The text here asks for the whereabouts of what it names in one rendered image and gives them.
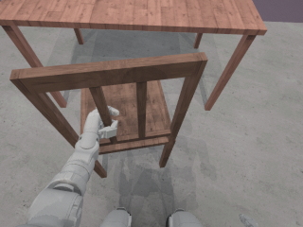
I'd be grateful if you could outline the robot right hand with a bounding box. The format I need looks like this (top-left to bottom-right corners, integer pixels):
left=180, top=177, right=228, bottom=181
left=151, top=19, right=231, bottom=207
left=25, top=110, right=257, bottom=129
left=239, top=214, right=258, bottom=227

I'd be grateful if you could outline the table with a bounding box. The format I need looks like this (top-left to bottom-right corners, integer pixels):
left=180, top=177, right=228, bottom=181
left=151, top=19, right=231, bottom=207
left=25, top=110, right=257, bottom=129
left=0, top=0, right=268, bottom=111

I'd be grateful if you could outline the robot left thigh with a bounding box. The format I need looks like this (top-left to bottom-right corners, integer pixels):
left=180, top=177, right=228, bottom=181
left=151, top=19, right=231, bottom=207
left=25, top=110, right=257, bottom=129
left=99, top=209, right=132, bottom=227

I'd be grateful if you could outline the robot left hand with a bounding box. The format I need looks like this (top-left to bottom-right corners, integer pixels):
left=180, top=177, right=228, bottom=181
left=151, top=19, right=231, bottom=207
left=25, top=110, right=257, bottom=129
left=83, top=106, right=119, bottom=140

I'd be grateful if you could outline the left robot upper arm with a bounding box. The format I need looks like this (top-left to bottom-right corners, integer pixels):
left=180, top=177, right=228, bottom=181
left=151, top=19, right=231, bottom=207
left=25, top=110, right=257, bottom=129
left=14, top=188, right=83, bottom=227

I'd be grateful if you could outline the left robot forearm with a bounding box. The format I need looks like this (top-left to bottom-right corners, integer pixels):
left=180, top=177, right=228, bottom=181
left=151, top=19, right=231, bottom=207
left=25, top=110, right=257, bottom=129
left=26, top=131, right=99, bottom=224

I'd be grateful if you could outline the chair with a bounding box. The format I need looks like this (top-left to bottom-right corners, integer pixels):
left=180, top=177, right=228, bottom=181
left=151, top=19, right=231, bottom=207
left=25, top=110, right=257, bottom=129
left=9, top=52, right=208, bottom=179

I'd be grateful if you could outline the robot right thigh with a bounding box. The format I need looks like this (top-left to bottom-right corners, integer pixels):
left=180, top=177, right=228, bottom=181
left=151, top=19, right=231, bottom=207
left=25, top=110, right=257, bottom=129
left=169, top=211, right=203, bottom=227

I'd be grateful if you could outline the robot thigh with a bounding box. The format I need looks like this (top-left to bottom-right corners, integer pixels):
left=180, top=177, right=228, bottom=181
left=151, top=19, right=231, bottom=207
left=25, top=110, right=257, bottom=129
left=169, top=211, right=203, bottom=227
left=99, top=209, right=132, bottom=227

